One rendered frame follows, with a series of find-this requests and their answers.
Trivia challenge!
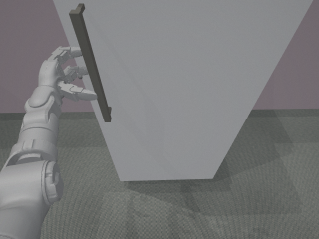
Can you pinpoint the left robot forearm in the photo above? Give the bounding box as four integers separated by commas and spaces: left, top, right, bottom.
0, 86, 63, 174

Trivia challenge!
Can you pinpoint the fridge door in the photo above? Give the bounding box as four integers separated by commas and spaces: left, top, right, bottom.
53, 0, 313, 181

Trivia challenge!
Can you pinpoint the robot left upper arm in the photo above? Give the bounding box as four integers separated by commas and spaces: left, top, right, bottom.
0, 160, 64, 239

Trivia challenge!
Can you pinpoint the left robot hand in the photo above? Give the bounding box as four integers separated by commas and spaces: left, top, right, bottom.
38, 46, 98, 102

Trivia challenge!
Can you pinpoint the handle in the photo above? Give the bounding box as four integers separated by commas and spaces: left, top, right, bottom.
69, 3, 112, 122

